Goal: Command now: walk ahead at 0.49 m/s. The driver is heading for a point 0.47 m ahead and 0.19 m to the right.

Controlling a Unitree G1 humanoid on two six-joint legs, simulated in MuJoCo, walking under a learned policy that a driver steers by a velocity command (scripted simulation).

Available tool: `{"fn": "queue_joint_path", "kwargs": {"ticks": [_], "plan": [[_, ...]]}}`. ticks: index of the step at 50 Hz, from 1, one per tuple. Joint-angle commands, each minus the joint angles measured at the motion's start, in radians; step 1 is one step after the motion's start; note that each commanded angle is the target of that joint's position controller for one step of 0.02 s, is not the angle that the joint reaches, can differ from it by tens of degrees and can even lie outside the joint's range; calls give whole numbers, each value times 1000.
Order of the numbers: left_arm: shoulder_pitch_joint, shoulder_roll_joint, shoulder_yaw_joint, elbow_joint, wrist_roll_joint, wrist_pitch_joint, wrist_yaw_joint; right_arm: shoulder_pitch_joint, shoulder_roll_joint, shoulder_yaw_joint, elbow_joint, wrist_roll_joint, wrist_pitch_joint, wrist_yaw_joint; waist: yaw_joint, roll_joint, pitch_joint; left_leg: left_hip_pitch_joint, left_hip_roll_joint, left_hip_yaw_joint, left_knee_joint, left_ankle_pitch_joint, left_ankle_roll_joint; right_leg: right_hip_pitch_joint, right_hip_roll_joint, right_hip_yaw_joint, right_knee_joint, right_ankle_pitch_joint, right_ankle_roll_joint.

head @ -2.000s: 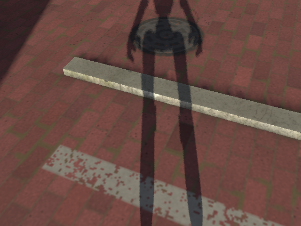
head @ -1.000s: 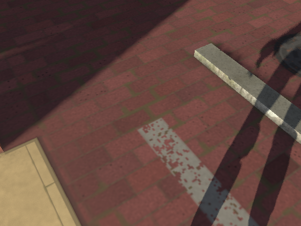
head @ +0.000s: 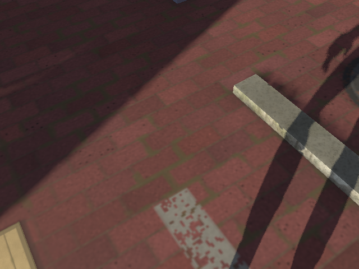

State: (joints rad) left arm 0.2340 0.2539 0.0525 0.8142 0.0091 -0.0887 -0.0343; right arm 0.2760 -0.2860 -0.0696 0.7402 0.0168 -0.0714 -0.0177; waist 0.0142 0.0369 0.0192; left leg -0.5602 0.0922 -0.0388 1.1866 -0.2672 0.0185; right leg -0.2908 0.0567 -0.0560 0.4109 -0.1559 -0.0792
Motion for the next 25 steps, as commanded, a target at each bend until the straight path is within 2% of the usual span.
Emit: {"fn": "queue_joint_path", "kwargs": {"ticks": [1, 3, 4, 8, 12, 15, 16, 17, 18, 19, 20, 21, 22, 23, 24, 25], "plan": [[-40, 113, 25, -52, -4, -32, 4, 48, -49, -14, -52, -11, 7, -5, -44, -105, -31, -107, 64, -38, -53, 99, -11, 55, -258, 271, -275, 41, -174], [-1, 133, 28, -36, -12, -28, 14, -49, -48, -10, -84, -24, 2, -8, -23, -75, -3, -157, 67, -33, -182, 190, -29, 67, -248, 253, -283, 120, -176], [19, 139, 30, -31, -15, -23, 19, -87, -40, -6, -94, -25, -4, -6, -12, -68, 1, -158, 59, -30, -259, 242, -34, 79, -237, 238, -280, 146, -167], [108, 170, 36, -9, -32, -7, 31, -239, -20, 8, -129, -15, -21, 11, 46, -69, 16, -100, 1, -9, -521, 375, -49, 120, -218, 212, -258, 156, -138], [182, 171, 37, 10, -38, 16, 37, -358, -32, 10, -167, -4, -41, 39, 82, -85, 29, -72, -43, -10, -652, 328, -42, 210, -248, 273, -169, 140, -137], [178, 193, 47, 8, -35, 33, 49, -315, -71, -4, -165, 0, -57, 48, 37, -132, -2, 63, -72, -6, -723, 219, -14, 240, -265, 328, -74, 194, -110], [162, 190, 46, 2, -33, 36, 50, -225, -97, -18, -143, -2, -61, 43, -16, -136, -49, 207, -87, 15, -766, 211, 13, 219, -234, 311, 12, 299, -89], [147, 157, 34, -13, -26, 34, 47, -79, -145, -38, -114, -16, -66, 33, -86, -120, -162, 457, -30, -22, -734, 231, 60, 126, -172, 273, 198, 316, -54], [129, 86, 10, -56, 2, 28, 47, 119, -225, -59, -94, -28, -58, 19, -157, 23, -347, 773, 189, -241, -686, 248, 124, -76, -81, 190, 528, 30, -8], [263, 38, -4, -83, -35, 9, 42, 127, -244, -59, -76, -32, -48, 27, -76, 324, -451, 1003, 364, -671, -798, 38, 265, -413, 8, 173, 799, -452, 34], [208, 147, 22, -63, -55, 10, 46, 82, -136, -35, -98, -28, -39, 23, -104, 185, -336, 919, 333, -625, -836, 30, 238, -506, -51, 219, 901, -412, 51], [121, 181, 36, -84, -52, 17, 48, 21, -90, -20, -105, -26, -33, 15, -101, 103, -210, 785, 300, -432, -827, 221, 204, -518, -79, 191, 911, -329, 65], [86, 167, 39, -92, -39, 27, 51, -35, -73, -11, -105, -32, -29, 17, -67, 28, -152, 653, 258, -307, -831, 440, 190, -467, -109, 171, 895, -281, 84], [72, 157, 45, -103, -28, 40, 52, -82, -52, -7, -100, -31, -26, 20, -34, 24, -100, 547, 216, -210, -844, 564, 183, -433, -131, 163, 852, -263, 95], [95, 132, 45, -109, -32, 56, 49, -110, -51, -7, -96, -35, -27, 21, 0, 60, -81, 464, 197, -142, -870, 596, 174, -375, -149, 156, 822, -247, 103], [106, 104, 41, -114, -35, 72, 48, -131, -53, -10, -90, -33, -30, 21, 16, 76, -70, 407, 187, -95, -899, 629, 182, -343, -148, 134, 797, -234, 114]]}}
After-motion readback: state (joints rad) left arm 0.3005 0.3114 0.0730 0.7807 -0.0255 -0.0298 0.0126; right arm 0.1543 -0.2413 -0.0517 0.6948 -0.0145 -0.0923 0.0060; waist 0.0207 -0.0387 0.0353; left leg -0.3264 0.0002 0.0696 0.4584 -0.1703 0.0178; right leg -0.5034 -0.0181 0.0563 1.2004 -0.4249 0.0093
